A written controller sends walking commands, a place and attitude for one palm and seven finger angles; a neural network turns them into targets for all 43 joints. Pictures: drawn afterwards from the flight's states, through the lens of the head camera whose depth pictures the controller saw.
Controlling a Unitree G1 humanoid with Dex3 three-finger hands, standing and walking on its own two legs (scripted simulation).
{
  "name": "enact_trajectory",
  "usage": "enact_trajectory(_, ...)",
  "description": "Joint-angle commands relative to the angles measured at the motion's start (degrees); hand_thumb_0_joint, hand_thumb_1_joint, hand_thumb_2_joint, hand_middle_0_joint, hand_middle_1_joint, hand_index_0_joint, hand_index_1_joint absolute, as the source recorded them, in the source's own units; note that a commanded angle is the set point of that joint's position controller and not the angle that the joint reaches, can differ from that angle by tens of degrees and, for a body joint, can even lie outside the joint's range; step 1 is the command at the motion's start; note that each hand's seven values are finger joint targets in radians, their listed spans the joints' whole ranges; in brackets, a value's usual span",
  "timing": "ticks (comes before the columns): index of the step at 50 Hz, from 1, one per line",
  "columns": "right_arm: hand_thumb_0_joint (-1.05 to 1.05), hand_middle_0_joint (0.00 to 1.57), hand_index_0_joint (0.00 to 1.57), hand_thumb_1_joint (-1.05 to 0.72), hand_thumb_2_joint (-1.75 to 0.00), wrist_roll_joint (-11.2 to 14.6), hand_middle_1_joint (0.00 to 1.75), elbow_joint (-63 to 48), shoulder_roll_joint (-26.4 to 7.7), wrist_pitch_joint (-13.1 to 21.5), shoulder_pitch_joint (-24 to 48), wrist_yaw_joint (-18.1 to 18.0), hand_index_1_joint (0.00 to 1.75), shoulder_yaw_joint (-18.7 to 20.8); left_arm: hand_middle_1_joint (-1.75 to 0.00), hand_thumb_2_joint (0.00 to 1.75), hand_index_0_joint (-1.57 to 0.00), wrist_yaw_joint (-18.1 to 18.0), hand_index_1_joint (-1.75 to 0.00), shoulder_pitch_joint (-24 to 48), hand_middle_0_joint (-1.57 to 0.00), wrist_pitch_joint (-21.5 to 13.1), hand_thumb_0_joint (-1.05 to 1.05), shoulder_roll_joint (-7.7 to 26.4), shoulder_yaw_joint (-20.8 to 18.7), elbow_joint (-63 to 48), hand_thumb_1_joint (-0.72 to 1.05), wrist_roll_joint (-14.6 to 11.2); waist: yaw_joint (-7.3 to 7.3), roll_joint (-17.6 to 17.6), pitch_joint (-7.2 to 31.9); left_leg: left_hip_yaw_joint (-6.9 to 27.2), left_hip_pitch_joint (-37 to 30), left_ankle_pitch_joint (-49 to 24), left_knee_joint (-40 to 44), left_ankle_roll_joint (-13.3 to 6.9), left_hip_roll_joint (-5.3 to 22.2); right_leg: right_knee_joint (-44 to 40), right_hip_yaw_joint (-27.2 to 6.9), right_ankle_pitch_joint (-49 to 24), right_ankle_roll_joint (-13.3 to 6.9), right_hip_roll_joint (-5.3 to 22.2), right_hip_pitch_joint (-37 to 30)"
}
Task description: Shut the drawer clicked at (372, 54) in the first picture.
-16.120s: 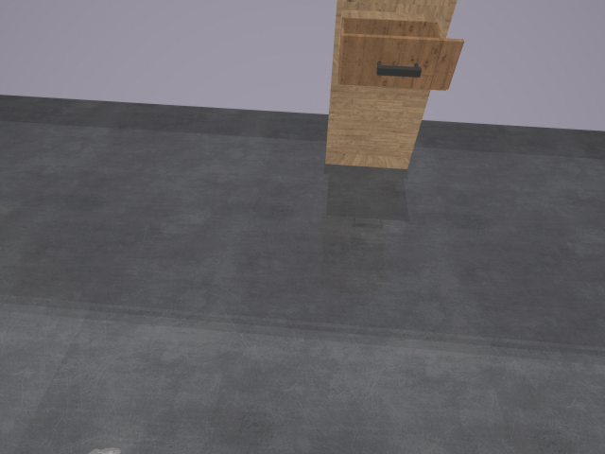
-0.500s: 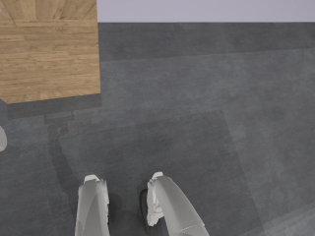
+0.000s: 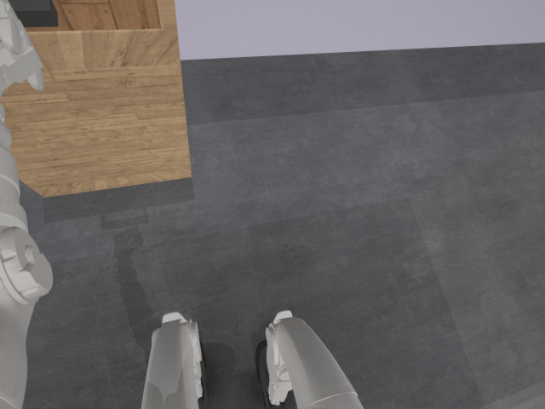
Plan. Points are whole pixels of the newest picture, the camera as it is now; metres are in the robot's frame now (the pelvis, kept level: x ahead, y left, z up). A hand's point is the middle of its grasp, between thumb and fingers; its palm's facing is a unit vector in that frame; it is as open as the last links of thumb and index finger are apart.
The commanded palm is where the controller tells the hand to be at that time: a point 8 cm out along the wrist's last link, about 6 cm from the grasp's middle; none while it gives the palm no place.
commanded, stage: draw the hand back to the body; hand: left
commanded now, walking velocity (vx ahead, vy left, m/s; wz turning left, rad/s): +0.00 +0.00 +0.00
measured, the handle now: out of the picture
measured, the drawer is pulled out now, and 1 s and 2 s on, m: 0.00 0.00 0.00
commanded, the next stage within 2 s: step back with the hand held close in 1.48 s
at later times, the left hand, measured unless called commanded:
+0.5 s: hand out of the picture +0.44 +0.25 +0.14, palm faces +0.17 -0.99 -0.03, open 3.3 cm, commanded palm +0.40 +0.29 +0.15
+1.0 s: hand out of the picture +0.31 +0.25 +0.23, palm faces +0.39 -0.87 -0.30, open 3.3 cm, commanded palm +0.25 +0.29 +0.26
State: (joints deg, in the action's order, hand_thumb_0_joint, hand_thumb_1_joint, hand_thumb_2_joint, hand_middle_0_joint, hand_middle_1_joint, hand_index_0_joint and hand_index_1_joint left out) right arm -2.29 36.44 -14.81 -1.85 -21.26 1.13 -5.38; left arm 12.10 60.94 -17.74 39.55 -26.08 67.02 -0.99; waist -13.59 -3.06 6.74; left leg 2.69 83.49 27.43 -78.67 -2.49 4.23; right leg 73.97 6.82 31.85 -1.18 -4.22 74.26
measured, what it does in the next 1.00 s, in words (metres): rises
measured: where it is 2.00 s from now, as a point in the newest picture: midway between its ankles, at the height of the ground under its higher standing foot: (235, 391)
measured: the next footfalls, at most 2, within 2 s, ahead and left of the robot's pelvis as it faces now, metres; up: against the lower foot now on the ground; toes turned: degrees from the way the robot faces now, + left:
none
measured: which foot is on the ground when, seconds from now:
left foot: down 0.00-1.00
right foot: down 0.00-1.00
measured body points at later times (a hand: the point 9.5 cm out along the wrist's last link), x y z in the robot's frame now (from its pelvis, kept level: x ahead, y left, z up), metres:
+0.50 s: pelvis +0.05 +0.00 +0.08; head +0.15 +0.02 +0.52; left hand +0.43 +0.31 +0.14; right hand +0.16 -0.25 -0.03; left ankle +0.06 +0.09 -0.59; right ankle +0.02 -0.12 -0.59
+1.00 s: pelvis +0.06 -0.01 +0.14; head +0.07 -0.02 +0.59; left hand +0.28 +0.30 +0.25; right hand +0.28 -0.20 +0.06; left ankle +0.06 +0.09 -0.59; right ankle +0.02 -0.12 -0.59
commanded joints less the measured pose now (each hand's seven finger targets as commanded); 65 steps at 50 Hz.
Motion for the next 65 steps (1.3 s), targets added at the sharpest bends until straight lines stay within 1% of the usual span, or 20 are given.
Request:
enact_trajectory(1,0.0,0.2,0.2,-0.9,-0.9,0.0,0.3,-0.8,-12.2,0.0,-11.7,-0.8,0.3,5.0,-1.6,0.9,-1.4,-0.6,-1.6,23.2,-1.4,-5.5,0.0,14.4,-2.3,-14.3,0.9,-1.2,0.29,-14.0,34.4,4.9,-39.6,-17.8,7.5,0.3,0.2,-9.3,-3.3,-12.8,-0.8,-0.5,-5.8)
enact_trajectory(3,0.0,0.2,0.2,-0.9,-0.9,0.1,0.3,-0.7,-12.1,-0.4,-11.4,-0.9,0.3,4.9,-1.6,0.9,-1.4,-0.3,-1.6,22.5,-1.4,-5.5,0.0,14.1,-2.1,-12.7,0.9,-1.6,-0.44,-11.0,32.1,4.2,-36.6,-18.1,7.0,-0.1,0.1,-9.7,-3.7,-13.8,-0.4,-0.6,-7.6)
enact_trajectory(5,0.0,0.2,0.2,-0.9,-0.9,0.1,0.3,-0.7,-12.1,-0.5,-11.4,-0.9,0.3,5.0,-1.6,0.9,-1.4,-0.1,-1.6,22.4,-1.4,-6.5,0.0,15.2,-3.5,-13.7,0.9,-2.0,0.29,-11.6,33.7,3.5,-36.6,-20.3,6.3,-0.2,-0.1,-9.3,-4.1,-16.1,-0.4,-0.5,-9.3)
enact_trajectory(7,0.0,0.2,0.2,-0.9,-0.9,0.7,0.3,-2.8,-12.0,-1.2,-10.8,-0.6,0.3,5.7,-1.6,0.9,-1.4,0.7,-1.6,14.6,-1.4,-7.0,0.0,16.5,-5.8,-20.6,0.9,-3.0,4.46,-13.7,41.1,2.8,-42.5,-25.7,8.3,0.4,-0.3,-9.5,-4.3,-21.2,-0.7,-0.5,-15.5)
enact_trajectory(9,0.0,0.2,0.2,-0.9,-0.9,1.5,0.3,-4.3,-11.3,-1.4,-10.0,0.0,0.3,6.5,-1.6,0.9,-1.4,1.2,-1.6,7.3,-1.4,-6.6,0.0,12.8,-4.7,-28.4,0.9,-4.6,6.54,-16.2,45.7,2.8,-49.5,-31.9,10.4,0.8,-0.7,-10.6,-4.4,-26.2,-0.9,-0.5,-19.2)
enact_trajectory(10,0.0,0.2,0.2,-0.9,-0.9,2.1,0.3,-4.6,-11.0,-1.7,-9.7,0.2,0.3,6.8,-1.6,0.9,-1.4,1.4,-1.6,3.2,-1.4,-5.5,0.0,11.3,-4.4,-31.3,0.9,-5.8,6.95,-14.6,45.4,2.7,-51.6,-34.0,11.7,0.9,-0.6,-12.1,-4.0,-28.2,-0.7,-0.6,-21.3)
enact_trajectory(14,0.0,0.2,0.2,-0.9,-0.9,3.9,0.3,-6.0,-10.3,-1.3,-7.5,-0.4,0.3,7.3,-1.6,0.9,-1.4,1.3,-1.6,-7.6,-1.4,-0.8,0.0,5.0,-1.6,-38.6,0.9,-9.3,6.91,-6.9,38.1,1.1,-50.4,-30.7,16.5,0.3,-1.3,-17.5,-4.2,-30.8,0.1,-0.6,-28.7)
enact_trajectory(20,0.0,0.2,0.2,-0.9,-0.9,4.5,0.3,-5.9,-9.0,0.7,-4.3,-1.9,0.3,7.4,-1.6,0.9,-1.4,-0.9,-1.6,-14.9,-1.4,-2.4,0.0,-4.2,4.5,-44.1,0.9,-11.4,6.26,-5.3,26.4,-0.4,-54.7,-27.0,22.8,0.4,-2.2,-23.8,-4.1,-29.0,0.3,-0.5,-32.1)
enact_trajectory(23,0.0,0.2,0.2,-0.9,-0.9,4.8,0.3,-6.5,-9.0,0.9,-2.7,-2.1,0.3,7.3,-1.6,0.9,-1.4,0.3,-1.6,-20.8,-1.4,-2.7,0.0,-5.8,5.9,-42.1,0.9,-11.9,6.95,-3.7,20.4,-0.6,-55.1,-25.1,25.7,0.4,-2.5,-26.0,-3.9,-27.7,0.1,-0.3,-33.9)
enact_trajectory(25,0.0,0.2,0.2,-0.9,-0.9,5.1,0.3,-7.7,-8.8,1.1,-1.0,-2.1,0.3,7.3,-1.6,0.9,-1.4,1.2,-1.6,-23.2,-1.4,-2.9,0.0,-6.9,7.0,-45.4,0.9,-12.6,8.06,-6.9,20.6,-0.4,-59.3,-27.2,27.2,0.6,-2.6,-26.9,-3.7,-28.4,-0.2,-0.1,-35.1)
enact_trajectory(30,0.0,0.2,0.2,-0.9,-0.9,5.7,0.3,-11.7,-8.2,1.9,3.6,-2.4,0.3,6.7,-1.6,0.9,-1.4,2.7,-1.6,-34.1,-1.4,-1.3,0.0,-6.4,5.3,-52.9,0.9,-15.8,10.93,-4.4,19.1,-0.9,-60.4,-28.4,30.6,0.3,-3.1,-29.1,-4.0,-32.0,-0.2,0.4,-43.0)
enact_trajectory(31,0.0,0.2,0.2,-0.9,-0.9,5.5,0.3,-13.2,-7.4,0.5,8.7,-3.3,0.3,7.1,-1.6,0.9,-1.4,-4.3,-1.6,-37.3,-1.4,1.8,0.0,-0.6,5.7,-57.2,0.9,-7.4,14.34,-4.1,21.1,-2.2,-64.7,-27.9,33.6,0.6,-3.8,-33.0,-7.1,-31.0,-1.0,1.9,-45.1)
enact_trajectory(32,0.0,0.2,0.2,-0.9,-0.9,5.4,0.3,-14.5,-6.6,0.0,9.4,-4.0,0.3,6.8,-1.6,0.9,-1.4,-8.1,-1.6,-40.6,-1.4,3.9,0.0,-5.3,8.0,-60.1,0.9,-7.0,12.7,-3.7,17.5,-2.5,-64.9,-25.8,35.8,0.7,-3.6,-34.9,-6.7,-29.9,-0.7,2.1,-45.6)
enact_trajectory(33,0.0,0.2,0.2,-0.9,-0.9,5.5,0.3,-14.7,-6.4,-0.3,10.2,-4.4,0.3,6.6,-1.6,0.9,-1.4,-10.6,-1.6,-42.4,-1.4,5.6,0.0,-8.2,10.7,-62.7,0.9,-6.1,12.54,-4.0,15.5,-2.4,-65.5,-24.6,37.4,0.7,-3.3,-35.9,-6.3,-28.5,-0.7,2.3,-46.7)
enact_trajectory(35,0.0,0.2,0.2,-0.9,-0.9,5.3,0.3,-14.6,-6.7,-0.6,11.4,-5.5,0.3,6.4,-1.6,0.9,-1.4,-14.5,-1.6,-44.7,-1.4,7.9,0.0,-6.4,9.3,-66.1,0.9,-5.1,12.6,-0.5,13.7,-2.3,-66.6,-23.6,39.8,0.4,-3.1,-38.2,-6.3,-28.9,-0.5,2.3,-49.9)
enact_trajectory(39,0.0,0.2,0.2,-0.9,-0.9,5.1,0.3,-14.2,-6.6,0.3,14.2,-6.9,0.3,5.8,-1.6,0.9,-1.4,-18.0,-1.6,-46.6,-1.4,10.3,0.0,-7.3,10.7,-72.2,0.9,-4.1,12.62,0.3,9.8,-2.1,-71.4,-22.5,44.6,0.1,-2.9,-43.1,-6.3,-27.6,-0.5,2.8,-54.2)
enact_trajectory(48,0.0,0.2,0.2,-0.9,-0.9,4.3,0.3,-12.9,-5.3,2.9,17.8,-6.8,0.3,4.5,-1.6,0.9,-1.4,-18.4,-1.6,-61.2,-1.4,12.5,0.0,-11.4,11.5,-83.0,0.9,-4.0,14.83,0.0,2.6,-2.3,-79.1,-25.5,52.9,0.4,-2.9,-51.1,-5.8,-29.7,-0.3,3.4,-62.3)
enact_trajectory(51,0.0,0.2,0.2,-0.9,-0.9,3.8,0.3,-12.7,-4.9,3.9,18.1,-6.5,0.3,4.3,-1.6,0.9,-1.4,-18.2,-1.6,-66.4,-1.4,12.2,0.0,-10.7,9.7,-88.2,0.9,-4.0,15.44,-1.4,1.9,-2.3,-81.1,-27.0,54.5,0.7,-3.0,-52.9,-5.8,-30.6,-0.5,3.3,-64.3)
enact_trajectory(57,0.0,0.2,0.2,-0.9,-0.9,2.9,0.3,-12.8,-4.3,5.5,18.5,-5.6,0.3,4.8,-1.6,0.9,-1.4,-18.1,-1.6,-78.6,-1.4,11.4,0.0,-9.7,5.8,-98.8,0.9,-4.4,16.46,0.7,1.3,-3.1,-82.2,-30.1,55.3,0.4,-3.2,-54.7,-5.9,-34.3,-0.2,3.6,-67.8)
enact_trajectory(65,0.0,0.2,0.2,-0.9,-0.9,2.8,0.3,-12.9,-3.9,8.1,18.6,-5.5,0.3,5.5,-1.6,0.9,-1.4,-17.9,-1.6,-88.7,-1.4,9.4,0.0,-9.3,3.0,-107.9,0.9,-4.4,16.88,0.3,-3.5,-3.9,-82.0,-27.1,54.7,0.4,-3.2,-57.1,-6.3,-32.0,0.2,3.7,-65.5)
